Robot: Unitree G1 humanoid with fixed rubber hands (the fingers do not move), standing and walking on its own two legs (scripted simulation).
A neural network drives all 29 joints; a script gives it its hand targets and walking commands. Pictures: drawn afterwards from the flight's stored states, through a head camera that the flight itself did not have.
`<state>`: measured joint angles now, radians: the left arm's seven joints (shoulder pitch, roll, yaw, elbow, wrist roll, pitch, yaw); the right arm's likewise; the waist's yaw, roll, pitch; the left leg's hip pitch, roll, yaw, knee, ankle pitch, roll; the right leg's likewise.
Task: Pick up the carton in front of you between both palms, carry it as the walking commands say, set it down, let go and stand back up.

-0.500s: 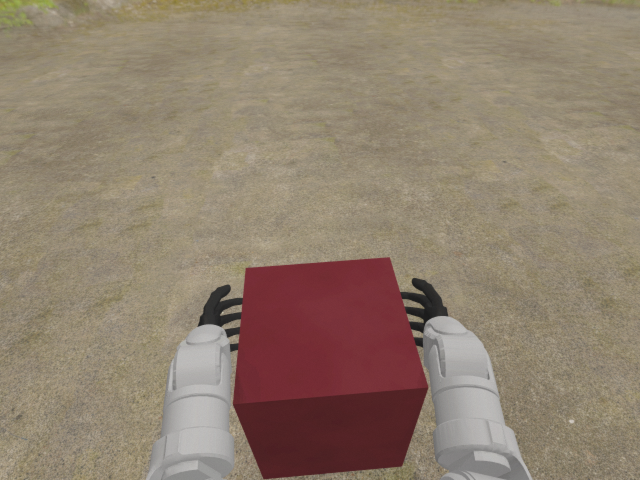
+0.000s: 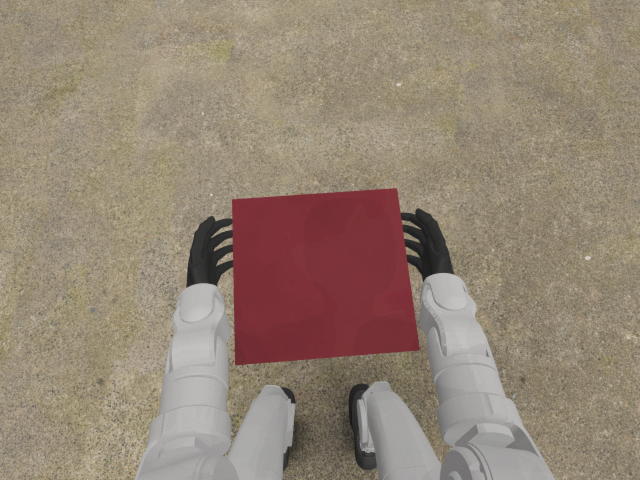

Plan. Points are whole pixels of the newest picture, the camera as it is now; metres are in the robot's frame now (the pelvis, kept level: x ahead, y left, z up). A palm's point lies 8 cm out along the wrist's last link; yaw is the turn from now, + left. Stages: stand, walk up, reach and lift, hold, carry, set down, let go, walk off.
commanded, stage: set down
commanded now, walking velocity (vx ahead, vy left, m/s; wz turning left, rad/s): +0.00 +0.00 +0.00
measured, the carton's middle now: (320, 286) +0.36 +0.02 -0.16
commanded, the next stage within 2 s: none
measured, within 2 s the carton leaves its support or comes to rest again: neither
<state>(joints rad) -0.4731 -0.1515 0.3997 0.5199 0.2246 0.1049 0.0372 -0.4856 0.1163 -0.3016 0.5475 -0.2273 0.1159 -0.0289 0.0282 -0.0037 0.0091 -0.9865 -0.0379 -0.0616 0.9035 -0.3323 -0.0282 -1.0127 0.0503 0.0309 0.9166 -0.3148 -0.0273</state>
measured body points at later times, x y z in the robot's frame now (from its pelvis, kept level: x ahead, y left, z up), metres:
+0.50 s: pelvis -0.03 +0.01 -0.13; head +0.21 -0.01 +0.25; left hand +0.40 +0.16 -0.22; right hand +0.43 -0.14 -0.23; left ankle +0.04 +0.13 -0.68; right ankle +0.05 -0.10 -0.68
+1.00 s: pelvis -0.06 +0.00 -0.25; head +0.25 -0.03 +0.07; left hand +0.42 +0.16 -0.38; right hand +0.47 -0.14 -0.38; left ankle +0.04 +0.13 -0.68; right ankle +0.05 -0.10 -0.68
